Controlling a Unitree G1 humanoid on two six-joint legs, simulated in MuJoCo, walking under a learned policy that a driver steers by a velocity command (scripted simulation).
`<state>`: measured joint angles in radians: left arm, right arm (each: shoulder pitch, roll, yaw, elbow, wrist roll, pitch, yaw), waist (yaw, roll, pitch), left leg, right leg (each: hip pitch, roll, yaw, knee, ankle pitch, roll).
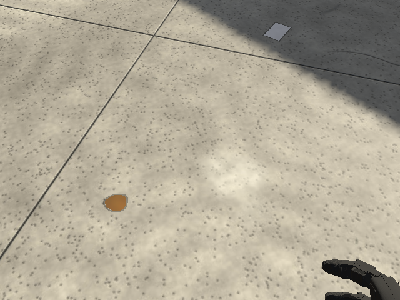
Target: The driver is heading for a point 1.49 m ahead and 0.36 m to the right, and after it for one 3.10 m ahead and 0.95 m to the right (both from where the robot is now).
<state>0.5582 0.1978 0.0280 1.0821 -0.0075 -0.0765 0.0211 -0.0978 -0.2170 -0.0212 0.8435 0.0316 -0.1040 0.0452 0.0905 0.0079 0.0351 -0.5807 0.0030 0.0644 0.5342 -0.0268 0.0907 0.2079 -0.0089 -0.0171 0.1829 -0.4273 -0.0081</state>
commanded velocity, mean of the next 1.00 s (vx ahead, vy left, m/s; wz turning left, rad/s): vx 0.49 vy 0.00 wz -0.32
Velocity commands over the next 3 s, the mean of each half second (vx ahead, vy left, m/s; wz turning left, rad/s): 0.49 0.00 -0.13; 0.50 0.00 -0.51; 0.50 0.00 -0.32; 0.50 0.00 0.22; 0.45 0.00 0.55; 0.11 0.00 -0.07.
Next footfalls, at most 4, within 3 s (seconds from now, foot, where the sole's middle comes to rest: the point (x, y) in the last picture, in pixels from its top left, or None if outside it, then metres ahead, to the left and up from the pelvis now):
0.02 left None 0.20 0.11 -0.76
0.58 right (272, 282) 0.51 -0.14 -0.76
1.08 left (239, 193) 0.84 -0.02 -0.76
1.56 right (332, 176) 0.94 -0.38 -0.76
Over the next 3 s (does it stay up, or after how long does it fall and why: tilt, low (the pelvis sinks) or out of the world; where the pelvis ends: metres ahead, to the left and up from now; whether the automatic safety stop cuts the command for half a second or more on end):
stays up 1.43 -0.38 0.01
